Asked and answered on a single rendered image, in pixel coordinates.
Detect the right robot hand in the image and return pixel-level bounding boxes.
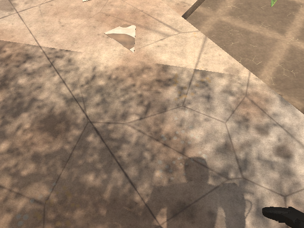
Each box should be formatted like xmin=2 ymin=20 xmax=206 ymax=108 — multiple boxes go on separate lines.
xmin=262 ymin=206 xmax=304 ymax=228

